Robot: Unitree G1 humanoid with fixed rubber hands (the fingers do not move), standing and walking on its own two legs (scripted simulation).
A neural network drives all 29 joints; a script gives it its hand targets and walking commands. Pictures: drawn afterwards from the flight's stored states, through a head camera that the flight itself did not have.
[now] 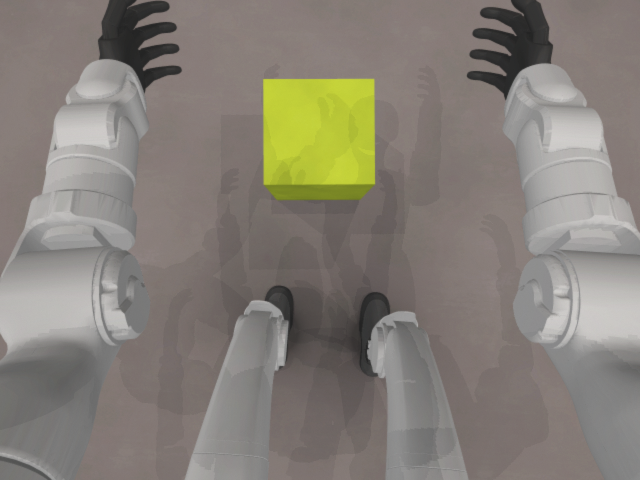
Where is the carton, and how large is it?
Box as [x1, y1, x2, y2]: [263, 79, 374, 199]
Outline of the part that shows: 263,79 264,185 276,199 359,199 374,184 373,79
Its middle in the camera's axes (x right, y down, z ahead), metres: +0.00 -0.20 +0.86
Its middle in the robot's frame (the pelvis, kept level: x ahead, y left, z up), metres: +0.56 +0.04 -0.53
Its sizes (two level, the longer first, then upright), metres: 0.210 0.200 0.250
